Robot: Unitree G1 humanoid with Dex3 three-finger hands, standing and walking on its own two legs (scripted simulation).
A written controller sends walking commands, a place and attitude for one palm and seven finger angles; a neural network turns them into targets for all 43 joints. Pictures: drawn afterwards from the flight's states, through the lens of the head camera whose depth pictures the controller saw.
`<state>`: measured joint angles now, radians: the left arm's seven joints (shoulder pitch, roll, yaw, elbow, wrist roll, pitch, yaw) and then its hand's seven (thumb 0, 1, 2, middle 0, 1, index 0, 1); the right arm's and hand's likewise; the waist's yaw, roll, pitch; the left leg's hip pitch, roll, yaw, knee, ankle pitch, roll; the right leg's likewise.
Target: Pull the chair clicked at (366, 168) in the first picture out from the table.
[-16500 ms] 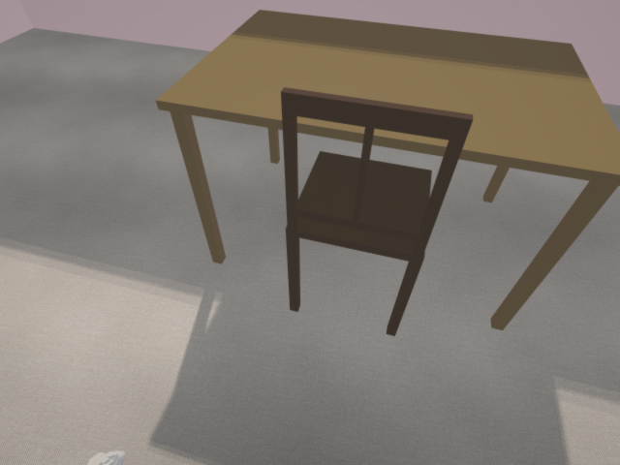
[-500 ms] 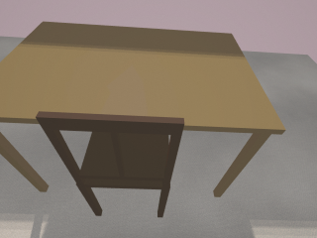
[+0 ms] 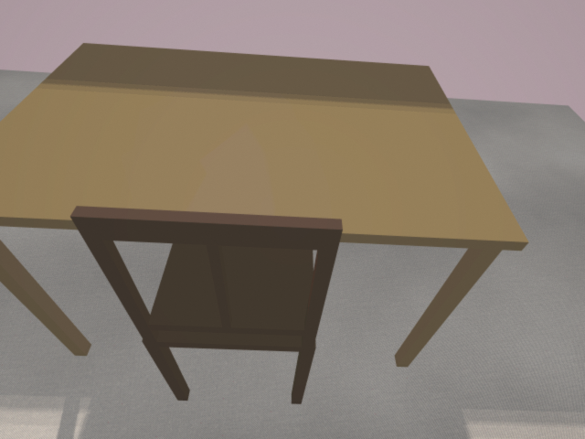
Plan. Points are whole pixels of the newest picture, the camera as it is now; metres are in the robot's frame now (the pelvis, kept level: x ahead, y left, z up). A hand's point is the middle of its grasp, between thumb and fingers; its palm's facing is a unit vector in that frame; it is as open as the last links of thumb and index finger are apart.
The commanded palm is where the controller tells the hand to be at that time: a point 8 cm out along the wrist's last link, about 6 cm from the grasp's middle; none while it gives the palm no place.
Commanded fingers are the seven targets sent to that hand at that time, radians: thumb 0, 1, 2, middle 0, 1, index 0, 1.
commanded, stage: look again from close up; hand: left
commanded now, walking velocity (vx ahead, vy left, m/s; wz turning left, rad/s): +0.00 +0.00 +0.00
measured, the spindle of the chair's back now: (221, 288) +0.39 +0.15 -0.10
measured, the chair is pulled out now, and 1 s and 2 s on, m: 0.00 0.00 0.00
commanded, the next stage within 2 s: shuffle to correct the standing spot in 0.52 s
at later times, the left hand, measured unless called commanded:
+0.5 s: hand out of the picture -0.04 +0.15 -0.18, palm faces +0.02 -0.99 -0.12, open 7.4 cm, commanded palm none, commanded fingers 0.00 0.90 0.90 -0.20 -0.30 -0.20 -0.30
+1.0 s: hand out of the picture -0.04 +0.15 -0.18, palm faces +0.00 -0.98 -0.19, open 7.4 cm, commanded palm none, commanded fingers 0.00 0.90 0.90 -0.20 -0.30 -0.20 -0.30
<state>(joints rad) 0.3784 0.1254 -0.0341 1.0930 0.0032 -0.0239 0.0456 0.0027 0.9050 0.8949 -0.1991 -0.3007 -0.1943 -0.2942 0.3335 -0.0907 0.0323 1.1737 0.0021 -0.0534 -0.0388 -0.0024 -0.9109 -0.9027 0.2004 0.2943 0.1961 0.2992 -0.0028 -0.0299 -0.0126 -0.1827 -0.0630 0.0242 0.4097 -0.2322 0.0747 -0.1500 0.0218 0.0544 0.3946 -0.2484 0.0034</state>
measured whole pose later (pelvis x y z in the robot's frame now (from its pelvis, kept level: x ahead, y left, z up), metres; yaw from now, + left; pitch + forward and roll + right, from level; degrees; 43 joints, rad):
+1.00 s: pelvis -0.02 -0.02 -0.01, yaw +0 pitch +1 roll +0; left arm 0.35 0.15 -0.01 1.05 0.02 0.02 0.05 0.00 0.90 0.89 -0.20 -0.30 -0.19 -0.29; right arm 0.30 -0.12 -0.01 1.08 -0.01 0.00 -0.04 0.00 -0.91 -0.90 0.20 0.29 0.20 0.30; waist -0.01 -0.01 0.02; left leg -0.29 -0.05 0.02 0.52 -0.25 0.05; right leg -0.27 0.03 0.03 0.53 -0.28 -0.01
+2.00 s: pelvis +0.00 -0.06 +0.00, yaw -1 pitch -1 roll +1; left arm 0.30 0.17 -0.02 1.06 0.00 -0.02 0.04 0.01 0.91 0.89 -0.20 -0.30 -0.20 -0.29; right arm 0.27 -0.14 0.02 1.13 -0.01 -0.03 -0.03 0.00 -0.92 -0.90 0.20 0.29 0.20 0.30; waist 0.00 -0.01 0.02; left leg -0.17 0.01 0.01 0.44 -0.25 -0.01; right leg -0.15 0.08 0.02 0.44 -0.27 -0.07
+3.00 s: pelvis -0.01 -0.03 +0.00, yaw +0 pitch -1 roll +0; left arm 0.33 0.15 -0.03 1.07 0.00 -0.02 0.04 0.00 0.90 0.89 -0.20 -0.30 -0.19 -0.29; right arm 0.29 -0.12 0.02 1.16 -0.01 -0.04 -0.03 0.00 -0.92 -0.90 0.20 0.29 0.20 0.30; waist 0.00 -0.03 0.02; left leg -0.18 -0.03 0.02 0.43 -0.23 0.03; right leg -0.16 0.05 0.03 0.43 -0.25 -0.04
